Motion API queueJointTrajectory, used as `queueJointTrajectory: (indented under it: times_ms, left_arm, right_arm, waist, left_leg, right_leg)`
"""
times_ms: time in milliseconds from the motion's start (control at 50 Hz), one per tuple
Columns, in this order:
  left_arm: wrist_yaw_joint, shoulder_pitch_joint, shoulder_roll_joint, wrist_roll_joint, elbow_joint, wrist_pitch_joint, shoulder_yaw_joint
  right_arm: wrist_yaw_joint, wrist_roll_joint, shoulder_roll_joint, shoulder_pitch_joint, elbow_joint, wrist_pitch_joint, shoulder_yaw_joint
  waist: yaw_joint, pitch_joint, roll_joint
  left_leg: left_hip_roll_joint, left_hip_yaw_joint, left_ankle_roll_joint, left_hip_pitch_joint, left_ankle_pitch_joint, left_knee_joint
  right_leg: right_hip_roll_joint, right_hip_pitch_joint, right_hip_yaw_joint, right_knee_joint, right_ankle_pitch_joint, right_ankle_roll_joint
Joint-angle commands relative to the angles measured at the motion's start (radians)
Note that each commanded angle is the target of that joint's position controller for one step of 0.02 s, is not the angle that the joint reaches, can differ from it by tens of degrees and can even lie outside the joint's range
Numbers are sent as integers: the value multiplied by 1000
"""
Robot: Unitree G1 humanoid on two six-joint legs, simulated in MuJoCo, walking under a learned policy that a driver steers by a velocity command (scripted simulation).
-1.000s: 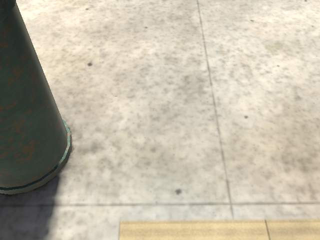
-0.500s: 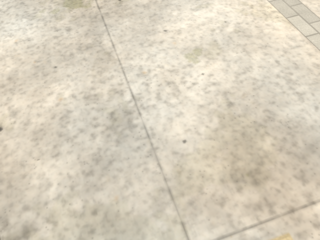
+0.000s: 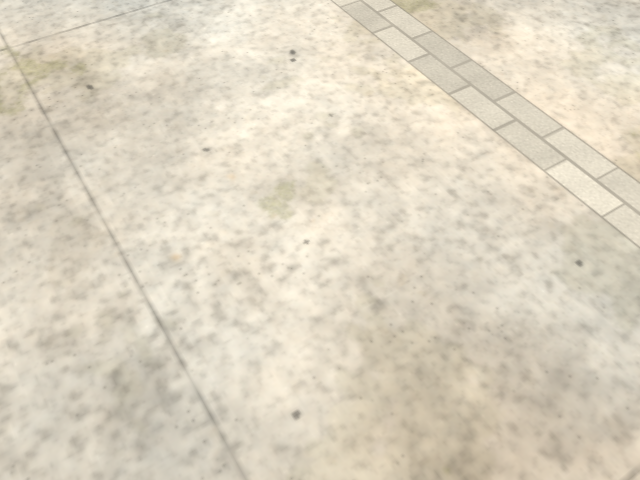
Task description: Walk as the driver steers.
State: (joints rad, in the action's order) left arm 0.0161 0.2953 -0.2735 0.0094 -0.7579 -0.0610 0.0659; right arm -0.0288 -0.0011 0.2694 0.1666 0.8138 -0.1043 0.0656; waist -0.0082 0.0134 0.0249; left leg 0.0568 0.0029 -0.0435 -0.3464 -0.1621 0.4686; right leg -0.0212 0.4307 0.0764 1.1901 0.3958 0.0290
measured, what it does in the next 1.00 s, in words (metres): walks ahead, turning left: right foot, then left foot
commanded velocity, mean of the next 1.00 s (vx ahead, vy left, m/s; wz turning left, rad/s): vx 0.50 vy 0.00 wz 0.45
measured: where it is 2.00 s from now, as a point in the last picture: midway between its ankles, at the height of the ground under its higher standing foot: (209, 361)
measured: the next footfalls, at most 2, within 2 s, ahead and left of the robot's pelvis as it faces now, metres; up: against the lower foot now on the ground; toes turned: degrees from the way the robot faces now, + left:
right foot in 0.30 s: +0.30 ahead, -0.14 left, +0.00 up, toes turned +10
left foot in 0.78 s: +0.49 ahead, +0.21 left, +0.00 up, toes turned +27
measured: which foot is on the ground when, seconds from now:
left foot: down 0.00-0.30, up 0.32-0.76, down 0.78-1.00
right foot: up 0.00-0.28, down 0.30-0.78, up 0.80-1.00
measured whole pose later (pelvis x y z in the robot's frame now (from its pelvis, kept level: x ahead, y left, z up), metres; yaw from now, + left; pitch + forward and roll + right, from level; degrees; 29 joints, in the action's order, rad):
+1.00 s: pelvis +0.48 +0.12 +0.01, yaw +32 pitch +2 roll +0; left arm 0.01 0.14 -0.31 -0.01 -0.69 -0.10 0.05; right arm -0.02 0.01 0.28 0.30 0.68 -0.04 0.06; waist -0.03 0.04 0.02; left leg 0.11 0.05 -0.10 -0.27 -0.17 0.41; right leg 0.10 0.62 0.06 1.05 0.29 -0.04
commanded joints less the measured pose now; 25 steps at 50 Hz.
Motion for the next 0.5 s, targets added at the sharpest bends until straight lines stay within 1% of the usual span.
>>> queueJointTrajectory:
  times_ms: [20,40,60,100,140,200,220,240,260,280,300,320,340,360,380,400,420,440,460,500]
  left_arm:
    - [0,-43,-76,-17,112,-32,21]
    - [-2,-51,-59,-19,121,-33,14]
    - [-3,-83,-43,-20,134,-34,5]
    - [-9,-156,-18,-20,152,-39,-11]
    - [-16,-214,-27,-9,161,-42,-13]
    - [-24,-285,-55,4,187,-49,-6]
    - [-25,-290,-68,7,192,-52,-1]
    - [-26,-276,-78,8,190,-56,6]
    - [-23,-237,-91,6,179,-58,15]
    - [-16,-158,-116,0,164,-59,29]
    - [-5,-5,-177,-17,148,-59,47]
    - [-2,87,-263,-29,127,-41,68]
    - [-7,109,-205,-19,107,-36,60]
    - [-8,74,-145,-12,112,-38,41]
    - [-10,16,-111,-16,115,-38,28]
    - [-15,-34,-82,-18,112,-38,18]
    - [-17,-67,-68,-22,107,-40,13]
    - [-18,-85,-67,-22,101,-43,15]
    - [-18,-88,-73,-20,94,-47,19]
    - [-14,-82,-96,-20,76,-53,30]
  right_arm:
    - [3,0,92,27,-47,-1,12]
    - [6,9,103,39,-43,0,15]
    - [13,15,127,50,-40,2,22]
    - [24,25,165,65,-38,11,35]
    - [27,30,180,100,-34,20,40]
    - [28,38,174,168,-23,33,37]
    - [30,37,175,180,-22,38,38]
    - [32,37,175,182,-24,42,37]
    - [34,34,163,184,-26,45,34]
    - [34,28,137,177,-34,43,26]
    - [32,15,77,148,-61,35,6]
    - [33,27,15,245,-98,17,-15]
    - [36,45,97,233,-97,14,2]
    - [36,43,148,171,-102,20,19]
    - [36,35,141,137,-105,28,22]
    - [35,28,129,119,-112,37,24]
    - [30,28,114,112,-120,47,25]
    - [26,31,94,108,-128,56,22]
    - [23,30,76,99,-138,63,19]
    - [18,24,62,66,-159,71,15]
  waist:
    - [8,-42,-111]
    - [12,-47,-117]
    - [8,-45,-116]
    - [-8,-46,-109]
    - [-31,-43,-114]
    - [-53,-32,-117]
    - [-47,-33,-120]
    - [-29,-36,-123]
    - [-4,-49,-124]
    - [40,-79,-125]
    - [115,-181,-40]
    - [96,-301,246]
    - [109,-269,239]
    - [116,-161,147]
    - [92,-104,102]
    - [66,-55,95]
    - [40,-19,106]
    - [24,-3,109]
    - [17,0,99]
    - [12,2,66]
  left_leg:
    - [-261,385,-212,196,100,-244]
    - [-254,355,-220,180,148,-251]
    - [-248,323,-223,158,179,-260]
    - [-217,261,-204,97,182,-265]
    - [-205,243,-186,67,163,-262]
    - [-217,285,-164,95,84,-219]
    - [-222,310,-153,103,46,-197]
    - [-219,325,-137,101,14,-169]
    - [-201,330,-116,84,-4,-126]
    - [-160,315,-87,40,8,-37]
    - [-96,237,-41,-77,-63,220]
    - [-5,97,8,-351,-365,521]
    - [-57,107,21,-492,-416,699]
    - [-94,124,21,-528,-331,769]
    - [-119,107,27,-505,-255,775]
    - [-138,105,33,-485,-204,746]
    - [-160,108,37,-448,-171,718]
    - [-170,101,41,-416,-149,699]
    - [-172,93,48,-406,-122,684]
    - [-176,91,62,-414,-59,619]
  right_leg:
    - [104,222,16,-91,-49,-7]
    - [106,210,0,-161,-41,-18]
    - [102,193,-17,-246,-63,-28]
    - [80,107,-38,-410,-185,-44]
    - [48,35,-45,-521,-313,-59]
    - [22,-17,-30,-632,-359,-60]
    - [18,-51,-27,-670,-351,-54]
    - [16,-105,-30,-708,-350,-45]
    - [18,-186,-34,-737,-335,-29]
    - [49,-310,-19,-752,-308,-4]
    - [207,-520,126,-750,-265,60]
    - [445,-765,478,-815,-151,203]
    - [467,-741,633,-870,37,242]
    - [421,-653,515,-885,48,209]
    - [371,-556,395,-905,-37,179]
    - [333,-472,306,-934,-120,168]
    - [309,-396,232,-964,-191,156]
    - [295,-346,174,-991,-242,149]
    - [291,-326,128,-1009,-301,154]
    - [295,-320,50,-1028,-392,163]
